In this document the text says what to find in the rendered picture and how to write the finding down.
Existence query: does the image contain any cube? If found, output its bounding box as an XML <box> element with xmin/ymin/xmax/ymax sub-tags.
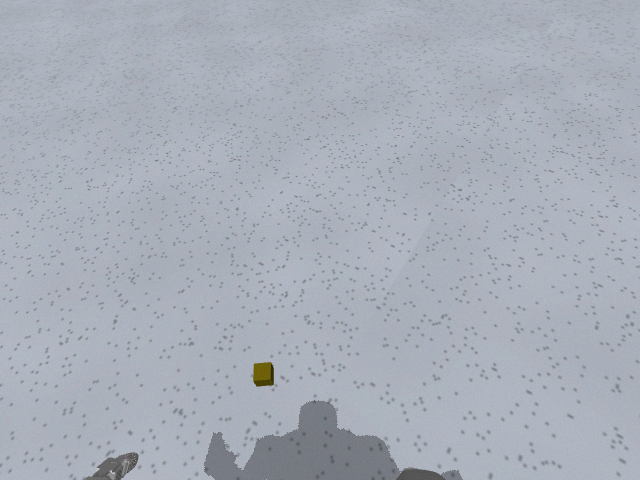
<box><xmin>253</xmin><ymin>362</ymin><xmax>274</xmax><ymax>387</ymax></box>

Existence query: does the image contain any left robot hand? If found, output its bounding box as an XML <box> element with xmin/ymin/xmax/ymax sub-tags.
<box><xmin>84</xmin><ymin>452</ymin><xmax>138</xmax><ymax>480</ymax></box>

